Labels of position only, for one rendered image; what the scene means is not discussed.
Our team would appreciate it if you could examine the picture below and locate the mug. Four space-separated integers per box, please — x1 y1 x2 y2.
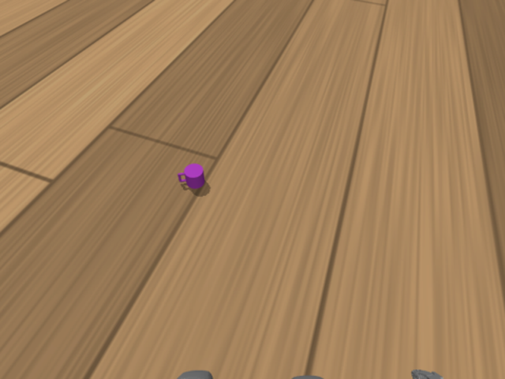
178 163 204 189

